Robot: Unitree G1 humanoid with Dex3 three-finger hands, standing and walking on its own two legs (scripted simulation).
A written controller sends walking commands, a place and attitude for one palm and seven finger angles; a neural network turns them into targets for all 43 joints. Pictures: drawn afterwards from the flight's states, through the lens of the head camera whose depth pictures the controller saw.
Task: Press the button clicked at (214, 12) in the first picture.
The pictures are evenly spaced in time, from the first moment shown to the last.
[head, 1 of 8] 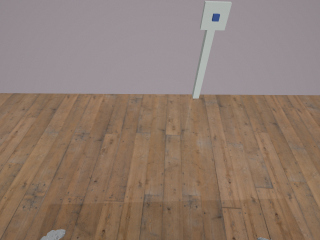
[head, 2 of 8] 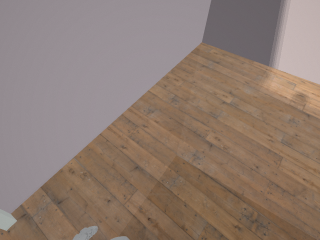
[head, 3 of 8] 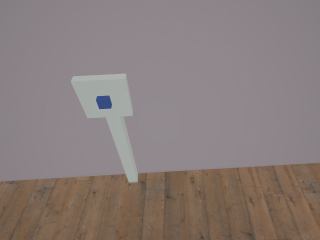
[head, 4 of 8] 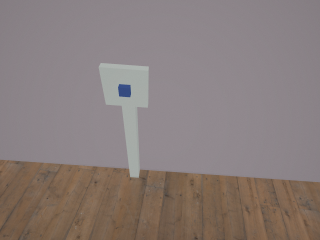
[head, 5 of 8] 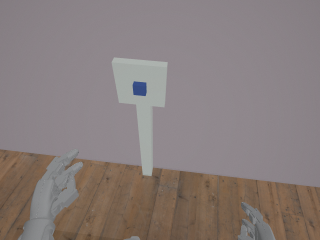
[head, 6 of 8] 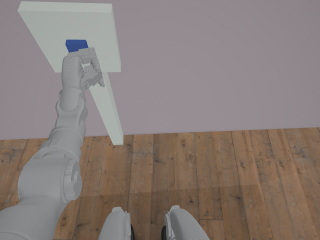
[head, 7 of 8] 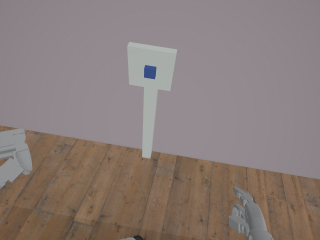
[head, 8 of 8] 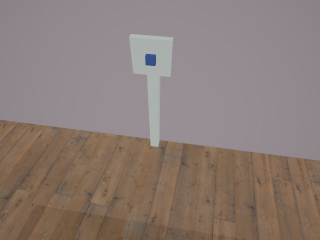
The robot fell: no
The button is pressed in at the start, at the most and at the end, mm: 0 11 0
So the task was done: yes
